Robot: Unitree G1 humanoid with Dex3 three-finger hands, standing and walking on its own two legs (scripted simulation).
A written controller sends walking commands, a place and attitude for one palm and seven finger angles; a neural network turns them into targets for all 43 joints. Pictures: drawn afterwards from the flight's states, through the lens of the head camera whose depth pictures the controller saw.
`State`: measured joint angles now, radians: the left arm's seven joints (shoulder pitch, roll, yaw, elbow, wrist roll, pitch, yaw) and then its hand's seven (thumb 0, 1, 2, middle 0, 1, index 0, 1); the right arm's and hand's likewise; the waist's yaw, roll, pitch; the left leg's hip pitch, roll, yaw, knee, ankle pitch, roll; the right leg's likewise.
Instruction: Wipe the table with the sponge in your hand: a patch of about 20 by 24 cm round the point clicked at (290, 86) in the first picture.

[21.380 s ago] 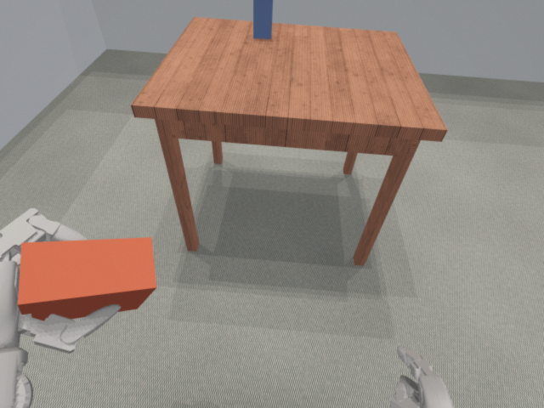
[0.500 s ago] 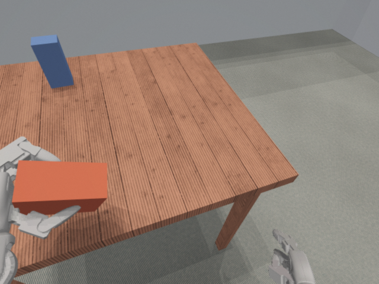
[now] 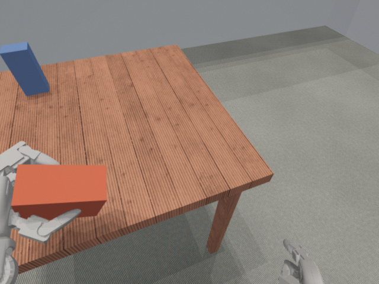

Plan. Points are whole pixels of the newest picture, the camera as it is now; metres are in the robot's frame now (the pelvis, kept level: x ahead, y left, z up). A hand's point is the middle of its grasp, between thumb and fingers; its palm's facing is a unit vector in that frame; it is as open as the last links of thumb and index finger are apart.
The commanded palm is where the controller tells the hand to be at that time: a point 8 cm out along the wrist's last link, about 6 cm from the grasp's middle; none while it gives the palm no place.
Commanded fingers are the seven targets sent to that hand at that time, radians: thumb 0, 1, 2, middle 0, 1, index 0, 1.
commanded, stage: come to a stop and stand still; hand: left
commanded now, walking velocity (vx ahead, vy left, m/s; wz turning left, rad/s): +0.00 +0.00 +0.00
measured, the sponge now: (76, 193) +0.23 +0.21 +0.13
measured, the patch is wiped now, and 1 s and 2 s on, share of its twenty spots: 0.00 0.00 0.00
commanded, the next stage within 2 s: look again from close up in 1.54 s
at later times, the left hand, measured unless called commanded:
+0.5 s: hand (46, 211) +0.19 +0.22 +0.16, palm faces +0.37 -0.83 -0.42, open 10.0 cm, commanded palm +0.14 +0.26 +0.18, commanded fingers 0.00 0.10 1.30 -1.20 -1.60 -1.20 -1.60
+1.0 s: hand (13, 206) +0.19 +0.27 +0.16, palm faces +0.33 -0.86 -0.39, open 10.0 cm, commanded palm +0.14 +0.31 +0.18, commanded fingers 0.00 0.10 1.30 -1.20 -1.60 -1.20 -1.60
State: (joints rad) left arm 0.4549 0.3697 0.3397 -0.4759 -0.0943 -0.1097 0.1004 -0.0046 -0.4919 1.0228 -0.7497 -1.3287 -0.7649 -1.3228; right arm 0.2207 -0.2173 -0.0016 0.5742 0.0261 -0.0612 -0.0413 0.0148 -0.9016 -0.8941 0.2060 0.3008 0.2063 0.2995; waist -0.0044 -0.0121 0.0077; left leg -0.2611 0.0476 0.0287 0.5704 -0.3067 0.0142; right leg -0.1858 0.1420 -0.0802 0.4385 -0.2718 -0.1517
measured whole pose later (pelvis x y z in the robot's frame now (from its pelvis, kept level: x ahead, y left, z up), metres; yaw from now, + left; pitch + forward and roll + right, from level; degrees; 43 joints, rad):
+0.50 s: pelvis -0.02 -0.02 +0.01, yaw +0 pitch -1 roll +1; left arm 0.47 0.35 0.31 -0.45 -0.06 -0.12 0.12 0.00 -0.49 1.02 -0.75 -1.33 -0.76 -1.32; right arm 0.16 -0.23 0.00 0.57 0.03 -0.03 -0.05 0.01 -0.90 -0.89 0.20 0.30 0.20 0.30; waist 0.03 0.02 0.07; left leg -0.20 0.05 0.01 0.44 -0.22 0.01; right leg -0.14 0.15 -0.09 0.35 -0.20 -0.06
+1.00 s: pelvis -0.03 +0.04 +0.01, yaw -1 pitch -1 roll -1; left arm 0.46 0.37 0.31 -0.46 -0.06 -0.13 0.12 -0.01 -0.49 1.02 -0.75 -1.33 -0.76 -1.33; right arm 0.21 -0.22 0.02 0.59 0.03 -0.07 -0.05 0.02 -0.90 -0.89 0.20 0.30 0.21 0.30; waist 0.00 0.01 0.04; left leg -0.20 -0.02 -0.01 0.44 -0.23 0.02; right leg -0.15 0.10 -0.06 0.34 -0.18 -0.09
